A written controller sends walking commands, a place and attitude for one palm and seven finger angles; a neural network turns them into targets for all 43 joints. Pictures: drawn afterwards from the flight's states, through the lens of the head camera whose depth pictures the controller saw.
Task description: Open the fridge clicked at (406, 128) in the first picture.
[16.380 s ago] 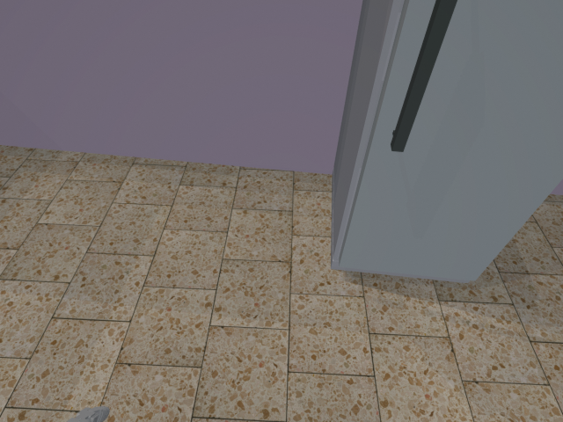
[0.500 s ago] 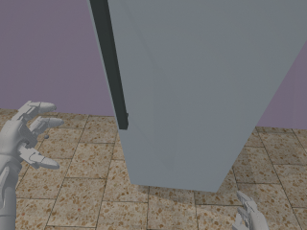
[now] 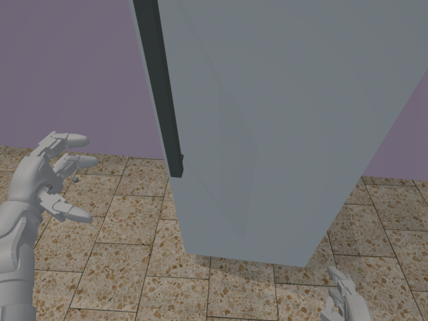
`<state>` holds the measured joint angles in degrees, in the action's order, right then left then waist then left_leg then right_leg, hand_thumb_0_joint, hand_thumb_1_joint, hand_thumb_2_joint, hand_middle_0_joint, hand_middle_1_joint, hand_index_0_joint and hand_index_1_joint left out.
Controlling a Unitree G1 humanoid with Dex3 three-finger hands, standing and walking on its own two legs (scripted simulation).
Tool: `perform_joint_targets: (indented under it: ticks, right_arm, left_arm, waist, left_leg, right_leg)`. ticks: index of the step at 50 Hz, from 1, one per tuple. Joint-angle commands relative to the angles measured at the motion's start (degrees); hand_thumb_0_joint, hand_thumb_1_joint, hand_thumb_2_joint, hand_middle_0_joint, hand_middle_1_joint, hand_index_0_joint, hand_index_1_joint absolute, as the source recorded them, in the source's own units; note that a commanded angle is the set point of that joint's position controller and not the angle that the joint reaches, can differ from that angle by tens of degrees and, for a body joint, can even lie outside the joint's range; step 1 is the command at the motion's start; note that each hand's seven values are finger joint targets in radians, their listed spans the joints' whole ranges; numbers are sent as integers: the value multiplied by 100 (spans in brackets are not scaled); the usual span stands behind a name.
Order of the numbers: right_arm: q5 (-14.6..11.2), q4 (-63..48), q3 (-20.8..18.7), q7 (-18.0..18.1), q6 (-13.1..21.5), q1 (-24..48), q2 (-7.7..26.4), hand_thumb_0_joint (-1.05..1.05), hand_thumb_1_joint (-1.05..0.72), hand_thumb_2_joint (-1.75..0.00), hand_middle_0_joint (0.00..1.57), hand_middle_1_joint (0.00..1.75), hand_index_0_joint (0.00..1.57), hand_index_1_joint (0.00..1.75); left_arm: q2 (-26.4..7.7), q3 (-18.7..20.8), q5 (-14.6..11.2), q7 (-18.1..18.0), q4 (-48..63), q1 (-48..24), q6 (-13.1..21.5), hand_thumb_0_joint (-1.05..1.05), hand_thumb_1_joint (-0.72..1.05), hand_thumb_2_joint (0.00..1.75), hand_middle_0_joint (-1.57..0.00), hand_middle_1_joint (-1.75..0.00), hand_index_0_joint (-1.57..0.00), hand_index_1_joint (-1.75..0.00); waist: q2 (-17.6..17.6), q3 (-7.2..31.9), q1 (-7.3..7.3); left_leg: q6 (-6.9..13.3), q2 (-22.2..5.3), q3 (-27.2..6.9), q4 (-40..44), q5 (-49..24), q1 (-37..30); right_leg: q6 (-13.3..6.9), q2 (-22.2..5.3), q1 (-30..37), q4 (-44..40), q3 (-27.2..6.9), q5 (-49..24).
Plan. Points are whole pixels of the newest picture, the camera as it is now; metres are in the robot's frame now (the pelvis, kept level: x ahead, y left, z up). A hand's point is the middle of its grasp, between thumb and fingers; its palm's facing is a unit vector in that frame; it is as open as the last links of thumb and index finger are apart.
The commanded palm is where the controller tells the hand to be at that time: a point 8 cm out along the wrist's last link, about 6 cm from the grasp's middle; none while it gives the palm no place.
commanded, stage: move the hooked fingers beside the handle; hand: left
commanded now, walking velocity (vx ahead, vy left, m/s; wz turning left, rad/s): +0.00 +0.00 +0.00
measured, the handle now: (166, 88) +0.49 +0.15 +0.20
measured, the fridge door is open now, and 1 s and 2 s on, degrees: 0 0 0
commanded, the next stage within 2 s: none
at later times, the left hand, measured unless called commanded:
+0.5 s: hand (100, 162) +0.34 +0.25 +0.14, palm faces +0.01 -1.00 -0.03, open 14.0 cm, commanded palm +0.32 +0.29 +0.14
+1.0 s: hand (119, 147) +0.38 +0.23 +0.13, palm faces +0.00 -1.00 -0.01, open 14.0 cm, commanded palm +0.36 +0.27 +0.13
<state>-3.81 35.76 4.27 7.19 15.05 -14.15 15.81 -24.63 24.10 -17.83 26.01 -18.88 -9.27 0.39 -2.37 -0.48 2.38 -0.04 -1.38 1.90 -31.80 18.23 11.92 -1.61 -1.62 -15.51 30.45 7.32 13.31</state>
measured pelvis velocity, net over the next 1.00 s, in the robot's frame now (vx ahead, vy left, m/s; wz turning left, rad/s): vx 0.00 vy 0.00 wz -0.02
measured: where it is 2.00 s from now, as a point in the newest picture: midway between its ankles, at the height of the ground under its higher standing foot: outside the picture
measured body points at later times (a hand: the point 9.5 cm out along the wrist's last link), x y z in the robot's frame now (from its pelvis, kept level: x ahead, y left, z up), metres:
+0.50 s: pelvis +0.01 +0.00 +0.00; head +0.01 -0.01 +0.45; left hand +0.33 +0.30 +0.14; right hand +0.16 -0.24 -0.08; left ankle -0.01 +0.12 -0.73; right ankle +0.04 -0.10 -0.73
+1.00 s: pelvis +0.00 +0.00 +0.00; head +0.02 -0.01 +0.45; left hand +0.38 +0.28 +0.14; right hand +0.13 -0.25 -0.10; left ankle -0.01 +0.12 -0.73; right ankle +0.04 -0.10 -0.73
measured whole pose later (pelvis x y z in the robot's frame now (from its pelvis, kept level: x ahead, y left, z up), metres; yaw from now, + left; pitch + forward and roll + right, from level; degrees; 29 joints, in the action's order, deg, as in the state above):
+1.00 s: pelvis +0.00 +0.00 +0.00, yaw -1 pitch +2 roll +0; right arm -3.6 36.7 3.3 6.0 10.2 -16.5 16.0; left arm -23.1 19.6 -14.0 20.0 -35.0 -25.7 4.4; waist -1.4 0.7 -0.5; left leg 0.2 -1.3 3.0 -32.3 18.5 16.0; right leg -1.5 -1.7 -20.4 31.7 6.0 13.5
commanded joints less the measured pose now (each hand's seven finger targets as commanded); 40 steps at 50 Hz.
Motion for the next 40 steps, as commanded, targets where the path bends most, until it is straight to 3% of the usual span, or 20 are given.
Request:
perform_joint_targets:
  ticks: [1, 2, 4, 6, 8, 9, 10, 12, 15, 17, 18, 21, 22, 24, 26, 28, 32, 35, 36, 40]
  right_arm:
    - [9, -850, -303, 49, 309, 472, 719, 0, -90, -90, 20, 30, 20, 30]
    - [5, -853, -298, 36, 297, 485, 719, 0, -90, -90, 20, 30, 20, 30]
    - [0, -867, -307, 19, 280, 499, 726, 0, -90, -90, 20, 30, 20, 30]
    - [7, -892, -326, -11, 241, 447, 748, 0, -90, -90, 20, 30, 20, 30]
    - [-9, -938, -327, -15, 227, 468, 715, 0, -90, -90, 20, 30, 20, 30]
    - [-8, -910, -334, -5, 218, 434, 717, 0, -90, -90, 20, 30, 20, 30]
    - [-2, -907, -344, -4, 222, 413, 731, 0, -90, -90, 20, 30, 20, 30]
    - [9, -925, -352, -25, 200, 393, 737, 0, -90, -90, 20, 30, 20, 30]
    - [-5, -897, -362, -2, 194, 365, 723, 0, -90, -90, 20, 30, 20, 30]
    - [-4, -885, -366, -14, 173, 343, 734, 0, -90, -90, 20, 30, 20, 30]
    - [-5, -872, -371, -3, 173, 335, 731, 0, -90, -90, 20, 30, 20, 30]
    - [8, -831, -369, -8, 141, 294, 748, 0, -90, -90, 20, 30, 20, 30]
    - [-11, -819, -366, -1, 126, 298, 745, 0, -90, -90, 20, 30, 20, 30]
    - [-1, -822, -375, 1, 121, 293, 724, 0, -90, -90, 20, 30, 20, 30]
    - [18, -786, -378, -9, 78, 249, 751, 0, -90, -90, 20, 30, 20, 30]
    - [12, -806, -364, -25, 54, 276, 716, 0, -90, -90, 20, 30, 20, 30]
    - [13, -780, -370, -40, -19, 217, 726, 0, -90, -90, 20, 30, 20, 30]
    - [11, -816, -380, -47, -25, 220, 697, 0, -90, -90, 20, 30, 20, 30]
    - [23, -789, -389, -61, -47, 182, 725, 0, -90, -90, 20, 30, 20, 30]
    - [-9, -715, -393, -41, -133, 124, 759, 0, -90, -90, 20, 30, 20, 30]
  left_arm:
    - [-1607, 479, -111, -27, 1154, -1844, 460, 0, -50, 30, -30, -120, -30, -120]
    - [-1588, 504, -117, -39, 1043, -1863, 447, 0, -50, 30, -30, -120, -30, -120]
    - [-1559, 497, -106, -61, 927, -1890, 404, 0, -50, 30, -30, -120, -30, -120]
    - [-1702, 633, -83, -95, 824, -1701, 371, 0, -50, 30, -30, -120, -30, -120]
    - [-1532, 442, -65, -108, 961, -1995, 372, 0, -50, 30, -30, -120, -30, -120]
    - [-1545, 458, -55, -139, 915, -2109, 393, 0, -50, 30, -30, -120, -30, -120]
    - [-1639, 558, -47, -175, 953, -2096, 429, 0, -50, 30, -30, -120, -30, -120]
    - [-1645, 592, -63, -171, 924, -1971, 446, 0, -50, 30, -30, -120, -30, -120]
    - [-1405, 340, -46, -170, 952, -2230, 499, 0, -50, 30, -30, -120, -30, -120]
    - [-1458, 363, -26, -189, 917, -2240, 504, 0, -50, 30, -30, -120, -30, -120]
    - [-1291, 185, -16, -190, 970, -2395, 513, 0, -50, 30, -30, -120, -30, -120]
    - [-1354, 234, 2, -262, 811, -2314, 482, 0, -50, 30, -30, -120, -30, -120]
    - [-1295, 138, 25, -274, 779, -2530, 474, 0, -50, 30, -30, -120, -30, -120]
    - [-1248, 101, 55, -344, 840, -2668, 509, 0, -50, 30, -30, -120, -30, -120]
    - [-1479, 291, 87, -417, 728, -2639, 534, 0, -50, 30, -30, -120, -30, -120]
    - [-1339, 214, 95, -434, 650, -2657, 550, 0, -50, 30, -30, -120, -30, -120]
    - [-1387, 211, 154, -449, 417, -2789, 536, 0, -50, 30, -30, -120, -30, -120]
    - [-1170, 9, 158, -466, 535, -2968, 602, 0, -50, 30, -30, -120, -30, -120]
    - [-1304, 129, 152, -477, 431, -2909, 605, 0, -50, 30, -30, -120, -30, -120]
    - [-1340, 107, 187, -486, -35, -3191, 572, 0, -50, 30, -30, -120, -30, -120]
  waist:
    - [-156, 1243, -84]
    - [-52, 1166, -84]
    - [-187, 1118, -69]
    - [-15, 1130, 7]
    - [-257, 1274, -57]
    - [-200, 1247, -100]
    - [-260, 1278, -72]
    - [-50, 1388, -52]
    - [-295, 1378, -129]
    - [-193, 1397, -118]
    - [-152, 1444, -175]
    - [-85, 1329, -129]
    - [-67, 1346, -199]
    - [-146, 1451, -187]
    - [11, 1471, -146]
    - [-5, 1527, -151]
    - [-43, 1443, -178]
    - [-271, 1594, -203]
    - [67, 1582, -193]
    - [26, 1370, -278]
  left_leg:
    - [141, 123, -231, 559, -1041, 53]
    - [140, 124, -244, 594, -1073, 159]
    - [132, 139, -209, 584, -1053, 235]
    - [135, 119, -210, 582, -1181, 260]
    - [136, 134, -159, 567, -1149, 173]
    - [135, 125, -166, 561, -1146, 159]
    - [127, 130, -184, 562, -1218, 170]
    - [147, 117, -150, 549, -1287, 185]
    - [133, 125, -140, 537, -1226, 97]
    - [137, 115, -145, 541, -1295, 121]
    - [145, 114, -146, 536, -1321, 55]
    - [141, 97, -163, 528, -1319, 111]
    - [142, 106, -153, 557, -1228, 128]
    - [136, 114, -179, 554, -1255, 74]
    - [141, 94, -160, 537, -1369, 129]
    - [139, 108, -138, 561, -1363, 160]
    - [137, 101, -125, 540, -1428, 211]
    - [132, 113, -127, 503, -1415, 65]
    - [146, 87, -132, 490, -1477, 124]
    - [139, 102, -107, 501, -1130, 339]
  right_leg:
    - [32, 56, 638, -420, -469, -714]
    - [37, 50, 665, -405, -457, -792]
    - [36, 25, 624, -387, -477, -811]
    - [21, 40, 698, -356, -447, -894]
    - [35, 34, 618, -347, -485, -920]
    - [38, 42, 587, -359, -476, -925]
    - [26, 43, 629, -332, -464, -976]
    - [37, 50, 717, -314, -485, -1093]
    - [34, 45, 564, -311, -480, -1038]
    - [28, 48, 622, -299, -476, -1109]
    - [35, 52, 576, -288, -462, -1154]
    - [16, 58, 537, -298, -464, -1113]
    - [35, 51, 508, -315, -471, -1061]
    - [29, 49, 510, -296, -470, -1067]
    - [19, 48, 646, -283, -483, -1195]
    - [28, 34, 689, -265, -488, -1266]
    - [15, 31, 645, -244, -491, -1360]
    - [5, 31, 548, -238, -498, -1311]
    - [10, 43, 637, -234, -491, -1396]
    - [30, 35, 412, -265, -514, -1096]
